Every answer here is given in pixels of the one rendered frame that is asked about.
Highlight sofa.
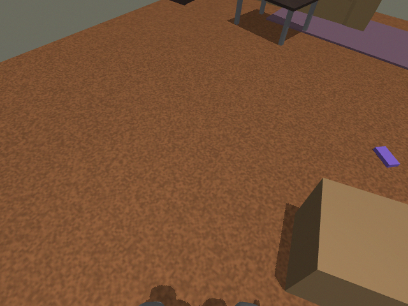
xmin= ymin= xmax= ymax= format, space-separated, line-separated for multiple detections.
xmin=258 ymin=0 xmax=382 ymax=31

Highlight coffee table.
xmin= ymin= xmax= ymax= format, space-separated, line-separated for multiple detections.
xmin=234 ymin=0 xmax=319 ymax=46

